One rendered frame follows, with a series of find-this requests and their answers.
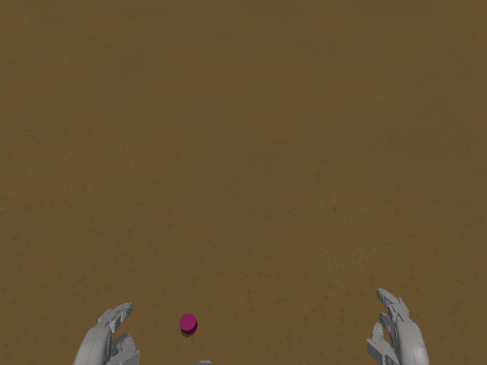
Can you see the left robot hand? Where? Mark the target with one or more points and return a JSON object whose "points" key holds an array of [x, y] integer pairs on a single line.
{"points": [[97, 347]]}

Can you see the tin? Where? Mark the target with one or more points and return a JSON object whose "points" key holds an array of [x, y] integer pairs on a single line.
{"points": [[188, 323]]}

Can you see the right robot hand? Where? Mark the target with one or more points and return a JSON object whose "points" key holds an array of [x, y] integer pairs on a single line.
{"points": [[405, 335]]}

